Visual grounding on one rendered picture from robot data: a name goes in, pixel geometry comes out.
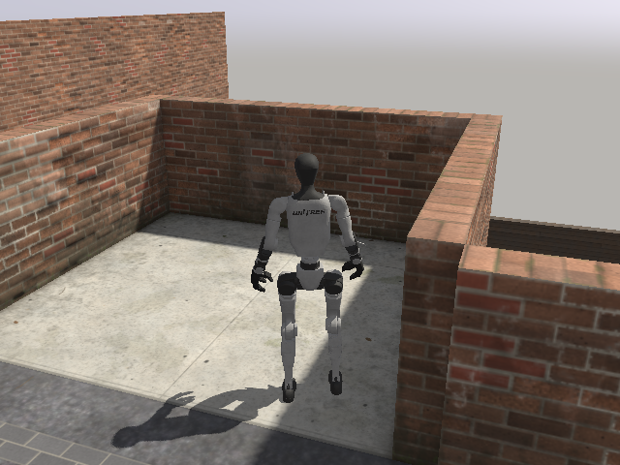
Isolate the left robot forearm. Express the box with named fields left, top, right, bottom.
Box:
left=253, top=236, right=272, bottom=274

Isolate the robot left shin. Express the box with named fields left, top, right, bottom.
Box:
left=281, top=323, right=295, bottom=389

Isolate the robot right hand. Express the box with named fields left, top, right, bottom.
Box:
left=342, top=261, right=364, bottom=280

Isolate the robot left upper arm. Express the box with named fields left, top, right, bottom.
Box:
left=263, top=197, right=288, bottom=251

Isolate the right robot forearm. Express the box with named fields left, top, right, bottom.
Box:
left=345, top=232, right=362, bottom=264

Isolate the robot left hand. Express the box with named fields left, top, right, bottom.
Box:
left=251, top=269, right=273, bottom=292

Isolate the robot left foot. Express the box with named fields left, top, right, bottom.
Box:
left=282, top=378, right=296, bottom=403

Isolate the robot right upper arm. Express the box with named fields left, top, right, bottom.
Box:
left=328, top=195, right=356, bottom=247

